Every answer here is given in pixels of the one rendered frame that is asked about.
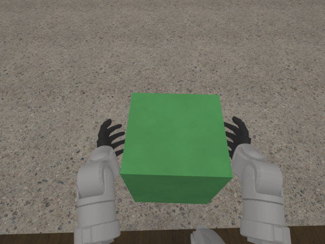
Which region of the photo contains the robot right shin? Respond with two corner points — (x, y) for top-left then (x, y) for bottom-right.
(197, 225), (207, 229)

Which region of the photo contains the robot right forearm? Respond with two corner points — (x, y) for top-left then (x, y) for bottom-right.
(232, 143), (291, 244)

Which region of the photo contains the robot right hand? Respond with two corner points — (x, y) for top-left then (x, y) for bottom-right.
(224, 116), (251, 159)

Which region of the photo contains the carton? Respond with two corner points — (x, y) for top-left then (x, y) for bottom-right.
(120, 93), (233, 204)

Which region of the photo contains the right robot thigh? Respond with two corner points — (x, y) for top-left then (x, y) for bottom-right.
(190, 228), (225, 244)

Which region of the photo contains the robot left hand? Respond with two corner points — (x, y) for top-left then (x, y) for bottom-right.
(97, 119), (125, 156)

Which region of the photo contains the robot left forearm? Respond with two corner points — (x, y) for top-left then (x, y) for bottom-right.
(74, 145), (121, 244)

